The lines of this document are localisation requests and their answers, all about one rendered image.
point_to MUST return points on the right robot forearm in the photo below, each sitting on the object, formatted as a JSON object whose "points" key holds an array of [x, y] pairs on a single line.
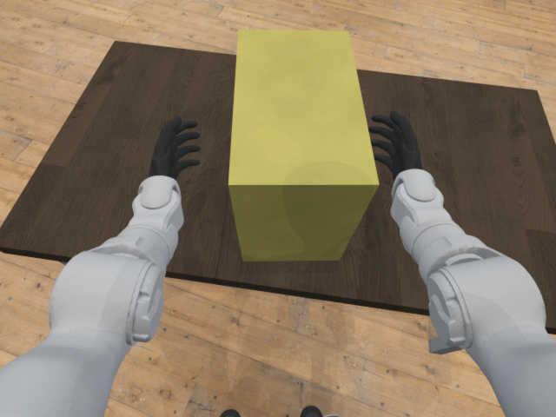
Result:
{"points": [[428, 232]]}

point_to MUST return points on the right robot upper arm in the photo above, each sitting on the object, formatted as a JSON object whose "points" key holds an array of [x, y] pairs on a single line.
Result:
{"points": [[491, 309]]}

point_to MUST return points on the left robot forearm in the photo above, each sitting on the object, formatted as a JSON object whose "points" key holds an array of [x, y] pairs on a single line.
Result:
{"points": [[152, 233]]}

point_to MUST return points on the left robot upper arm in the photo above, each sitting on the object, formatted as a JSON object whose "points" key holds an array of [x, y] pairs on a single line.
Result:
{"points": [[104, 304]]}

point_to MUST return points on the carton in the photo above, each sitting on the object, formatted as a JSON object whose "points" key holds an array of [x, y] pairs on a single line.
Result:
{"points": [[301, 169]]}

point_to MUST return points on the robot left hand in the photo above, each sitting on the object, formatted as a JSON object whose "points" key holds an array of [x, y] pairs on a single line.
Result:
{"points": [[166, 154]]}

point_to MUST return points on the robot right hand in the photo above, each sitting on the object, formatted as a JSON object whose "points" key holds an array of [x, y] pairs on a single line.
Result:
{"points": [[403, 149]]}

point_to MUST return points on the table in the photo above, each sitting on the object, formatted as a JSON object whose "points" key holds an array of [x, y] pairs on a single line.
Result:
{"points": [[489, 149]]}

